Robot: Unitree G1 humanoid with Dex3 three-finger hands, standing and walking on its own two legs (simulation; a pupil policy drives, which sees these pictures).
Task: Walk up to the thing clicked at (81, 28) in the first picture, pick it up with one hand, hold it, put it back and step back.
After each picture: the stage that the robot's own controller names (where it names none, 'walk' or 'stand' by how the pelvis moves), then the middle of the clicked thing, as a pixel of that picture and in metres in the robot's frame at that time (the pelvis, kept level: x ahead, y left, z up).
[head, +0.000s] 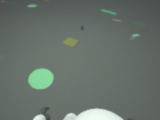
stand; (82, 27) +2.34 +0.23 -0.72
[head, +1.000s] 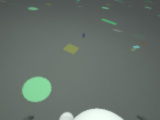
walk; (83, 35) +2.20 +0.11 -0.70
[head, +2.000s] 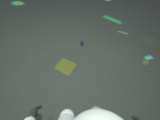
walk; (81, 43) +1.51 +0.07 -0.71
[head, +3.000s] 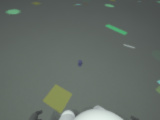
walk; (80, 63) +0.99 +0.09 -0.71
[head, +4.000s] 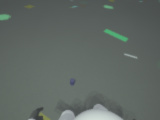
walk; (72, 82) +0.59 +0.18 -0.71
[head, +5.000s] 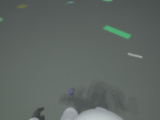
stand; (71, 92) +0.39 +0.20 -0.70
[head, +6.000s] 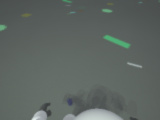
stand; (69, 102) +0.33 +0.20 -0.72
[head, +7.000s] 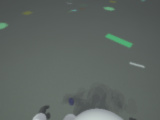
stand; (71, 101) +0.32 +0.19 -0.72
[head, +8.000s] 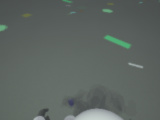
stand; (71, 102) +0.33 +0.19 -0.73
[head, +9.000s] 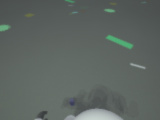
stand; (72, 102) +0.33 +0.18 -0.73
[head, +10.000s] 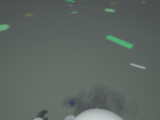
stand; (71, 102) +0.33 +0.18 -0.73
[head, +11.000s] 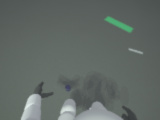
go down; (68, 88) +0.36 +0.19 -0.66
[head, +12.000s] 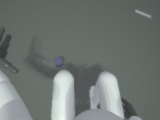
go down; (58, 62) +0.42 +0.22 -0.30
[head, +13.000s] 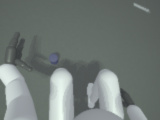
close in; (53, 59) +0.42 +0.23 -0.28
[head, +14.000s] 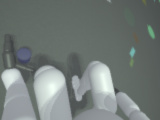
close; (24, 56) +0.41 +0.26 -0.22
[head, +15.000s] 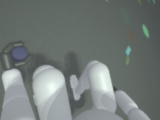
close; (20, 55) +0.40 +0.27 -0.22
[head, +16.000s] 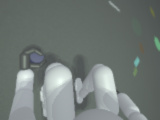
lift; (36, 58) +0.36 +0.25 -0.20
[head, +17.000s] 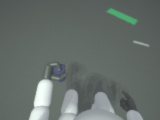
lift; (60, 73) +0.32 +0.19 +0.00
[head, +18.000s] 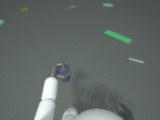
hold; (65, 73) +0.33 +0.17 +0.01
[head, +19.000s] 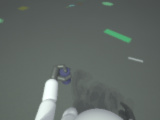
hold; (65, 76) +0.32 +0.16 -0.01
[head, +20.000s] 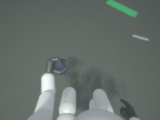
crouch; (61, 67) +0.37 +0.18 -0.07
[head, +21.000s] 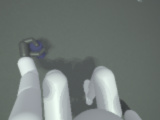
lower; (38, 50) +0.45 +0.26 -0.15
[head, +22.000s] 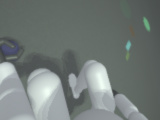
lower; (12, 51) +0.43 +0.28 -0.23
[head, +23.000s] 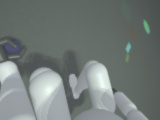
lower; (14, 50) +0.43 +0.28 -0.23
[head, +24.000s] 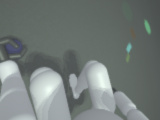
lower; (15, 50) +0.43 +0.28 -0.23
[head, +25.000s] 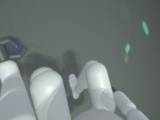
lower; (15, 50) +0.43 +0.28 -0.23
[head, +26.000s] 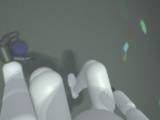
open; (18, 51) +0.42 +0.26 -0.23
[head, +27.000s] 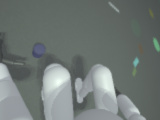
stand; (38, 51) +0.42 +0.24 -0.24
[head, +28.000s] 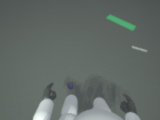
stand; (70, 86) +0.39 +0.17 -0.59
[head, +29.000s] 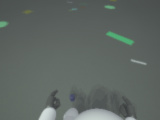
stand; (72, 97) +0.37 +0.17 -0.66
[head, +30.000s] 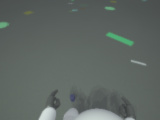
stand; (72, 98) +0.38 +0.17 -0.67
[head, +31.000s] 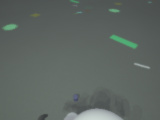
stand; (75, 98) +0.39 +0.16 -0.72
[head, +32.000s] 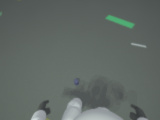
walk; (76, 82) +0.46 +0.16 -0.69
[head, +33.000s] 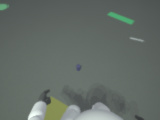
walk; (78, 67) +0.70 +0.14 -0.69
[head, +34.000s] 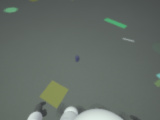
stand; (77, 58) +1.01 +0.20 -0.70
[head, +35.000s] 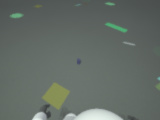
stand; (78, 61) +1.03 +0.17 -0.72
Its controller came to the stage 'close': yes
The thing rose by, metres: 0.71
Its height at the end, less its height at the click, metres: +0.00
